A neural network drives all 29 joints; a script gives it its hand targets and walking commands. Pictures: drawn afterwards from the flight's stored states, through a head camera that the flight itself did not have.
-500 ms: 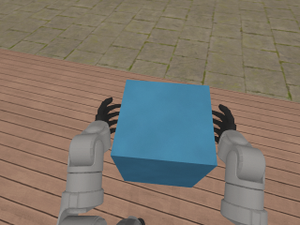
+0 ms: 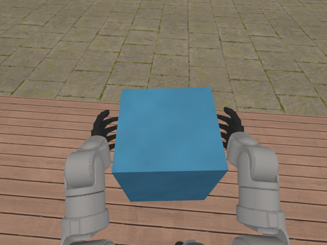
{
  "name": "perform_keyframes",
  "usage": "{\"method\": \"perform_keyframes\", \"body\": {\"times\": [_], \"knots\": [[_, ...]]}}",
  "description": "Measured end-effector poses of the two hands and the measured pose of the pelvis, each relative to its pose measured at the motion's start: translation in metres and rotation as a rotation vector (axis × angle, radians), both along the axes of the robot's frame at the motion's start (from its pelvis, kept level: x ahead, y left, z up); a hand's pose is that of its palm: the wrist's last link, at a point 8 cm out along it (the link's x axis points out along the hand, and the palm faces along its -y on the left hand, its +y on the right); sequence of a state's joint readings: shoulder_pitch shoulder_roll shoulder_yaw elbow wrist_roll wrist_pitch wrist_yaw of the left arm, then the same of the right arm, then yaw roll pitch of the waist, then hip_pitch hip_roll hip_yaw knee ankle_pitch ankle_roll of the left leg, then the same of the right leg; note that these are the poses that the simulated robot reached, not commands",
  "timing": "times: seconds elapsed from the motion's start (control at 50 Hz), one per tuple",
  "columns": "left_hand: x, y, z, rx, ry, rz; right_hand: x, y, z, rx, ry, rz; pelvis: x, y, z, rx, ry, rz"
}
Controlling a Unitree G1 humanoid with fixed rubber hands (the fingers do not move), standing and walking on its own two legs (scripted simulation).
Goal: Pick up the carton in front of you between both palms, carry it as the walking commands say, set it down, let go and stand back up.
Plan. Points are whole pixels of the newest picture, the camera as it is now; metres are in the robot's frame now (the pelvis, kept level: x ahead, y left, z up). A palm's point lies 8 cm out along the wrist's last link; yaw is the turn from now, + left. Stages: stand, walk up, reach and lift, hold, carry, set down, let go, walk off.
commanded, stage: carry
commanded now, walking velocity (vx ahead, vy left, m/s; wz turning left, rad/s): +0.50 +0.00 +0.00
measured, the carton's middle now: (167, 150) +0.35 -0.02 +0.04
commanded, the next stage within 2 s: none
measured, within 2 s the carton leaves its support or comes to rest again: neither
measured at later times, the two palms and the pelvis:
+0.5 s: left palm (107, 87) +0.60 +0.15 +0.05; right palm (195, 82) +0.62 -0.15 +0.05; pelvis +0.28 -0.02 -0.04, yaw +0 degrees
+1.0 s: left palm (122, 50) +0.91 +0.13 +0.02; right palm (189, 49) +0.89 -0.17 +0.02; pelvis +0.57 +0.00 -0.09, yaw +0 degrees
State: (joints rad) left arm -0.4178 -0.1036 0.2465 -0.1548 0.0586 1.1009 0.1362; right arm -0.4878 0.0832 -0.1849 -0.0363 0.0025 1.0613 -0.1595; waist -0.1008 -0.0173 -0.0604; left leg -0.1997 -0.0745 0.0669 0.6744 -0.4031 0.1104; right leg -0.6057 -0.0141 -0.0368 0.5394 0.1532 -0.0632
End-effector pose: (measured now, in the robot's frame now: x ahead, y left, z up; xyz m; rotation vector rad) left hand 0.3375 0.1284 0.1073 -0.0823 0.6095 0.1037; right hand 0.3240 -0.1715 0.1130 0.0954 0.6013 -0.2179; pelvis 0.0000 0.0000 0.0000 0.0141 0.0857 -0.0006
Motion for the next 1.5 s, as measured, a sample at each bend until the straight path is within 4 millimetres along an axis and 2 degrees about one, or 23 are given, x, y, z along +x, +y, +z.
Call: {"method": "perform_keyframes", "body": {"times": [0.06, 0.1, 0.2, 0.26, 0.34, 0.44, 0.54, 0.58, 0.62, 0.72, 0.8, 0.92, 1.02, 1.1, 1.14, 1.22, 1.28, 1.38, 1.5], "knots": [[0.043, -0.008, -0.012, 0.024, -0.025, 0.013, 0.049, -0.008, -0.016, -0.001, -0.024, 0.027, 0.049, -0.012, -0.028, 0.019, -0.020, 0.009], [0.066, -0.010, -0.026, 0.054, -0.012, 0.021, 0.078, -0.010, -0.033, 0.008, -0.010, 0.048, 0.072, -0.016, -0.040, -0.014, -0.019, -0.001], [0.096, 0.000, -0.065, 0.038, 0.127, 0.082, 0.125, 0.000, -0.070, 0.018, 0.125, 0.093, 0.118, -0.030, -0.041, -0.007, -0.013, 0.005], [0.116, 0.006, -0.076, 0.025, 0.158, 0.117, 0.152, 0.006, -0.082, 0.028, 0.157, 0.108, 0.144, -0.035, -0.037, -0.003, -0.010, 0.015], [0.156, 0.012, -0.074, 0.021, 0.124, 0.135, 0.194, 0.012, -0.082, 0.028, 0.123, 0.122, 0.182, -0.035, -0.034, 0.000, 0.000, 0.017], [0.220, 0.018, -0.061, 0.019, 0.057, 0.124, 0.253, 0.018, -0.071, 0.023, 0.055, 0.114, 0.240, -0.027, -0.035, -0.009, 0.004, 0.009], [0.296, 0.030, -0.053, 0.020, -0.019, 0.098, 0.322, 0.029, -0.061, -0.001, -0.020, 0.105, 0.312, -0.013, -0.055, -0.033, -0.009, -0.003], [0.330, 0.035, -0.057, 0.022, -0.050, 0.075, 0.351, 0.034, -0.063, -0.018, -0.051, 0.094, 0.344, -0.005, -0.072, -0.046, -0.021, -0.014], [0.360, 0.036, -0.065, 0.017, -0.046, 0.050, 0.375, 0.035, -0.067, -0.045, -0.046, 0.083, 0.365, -0.002, -0.081, -0.017, -0.022, -0.008], [0.414, 0.023, -0.082, 0.010, 0.063, -0.003, 0.411, 0.023, -0.087, -0.024, 0.065, 0.014, 0.414, 0.011, -0.078, -0.033, -0.012, -0.002], [0.454, 0.014, -0.091, -0.002, 0.099, -0.015, 0.444, 0.014, -0.094, -0.006, 0.100, -0.022, 0.451, 0.015, -0.073, -0.037, -0.003, -0.012], [0.519, 0.006, -0.090, -0.013, 0.057, -0.009, 0.514, 0.006, -0.089, -0.001, 0.057, -0.023, 0.514, 0.008, -0.073, -0.027, 0.003, -0.009], [0.582, -0.005, -0.093, -0.004, 0.010, 0.002, 0.582, -0.005, -0.093, -0.007, 0.013, -0.004, 0.582, -0.006, -0.090, -0.004, 0.001, 0.001], [0.638, -0.015, -0.112, 0.028, -0.012, 0.015, 0.645, -0.016, -0.117, -0.002, -0.010, 0.032, 0.646, -0.020, -0.125, 0.015, -0.022, 0.009], [0.660, -0.018, -0.126, 0.060, 0.009, 0.026, 0.672, -0.017, -0.135, 0.007, 0.012, 0.055, 0.667, -0.025, -0.136, -0.016, -0.021, 0.001], [0.683, -0.010, -0.159, 0.048, 0.121, 0.075, 0.709, -0.010, -0.165, 0.011, 0.120, 0.092, 0.704, -0.036, -0.136, -0.007, -0.017, 0.004], [0.701, -0.004, -0.172, 0.032, 0.163, 0.113, 0.736, -0.003, -0.178, 0.025, 0.162, 0.107, 0.730, -0.042, -0.132, -0.002, -0.014, 0.014], [0.752, 0.003, -0.169, 0.025, 0.121, 0.137, 0.789, 0.004, -0.178, 0.026, 0.121, 0.124, 0.777, -0.044, -0.128, 0.002, -0.001, 0.017], [0.831, 0.010, -0.151, 0.023, 0.037, 0.119, 0.861, 0.010, -0.162, 0.020, 0.036, 0.111, 0.849, -0.034, -0.132, -0.011, 0.001, 0.005]]}}
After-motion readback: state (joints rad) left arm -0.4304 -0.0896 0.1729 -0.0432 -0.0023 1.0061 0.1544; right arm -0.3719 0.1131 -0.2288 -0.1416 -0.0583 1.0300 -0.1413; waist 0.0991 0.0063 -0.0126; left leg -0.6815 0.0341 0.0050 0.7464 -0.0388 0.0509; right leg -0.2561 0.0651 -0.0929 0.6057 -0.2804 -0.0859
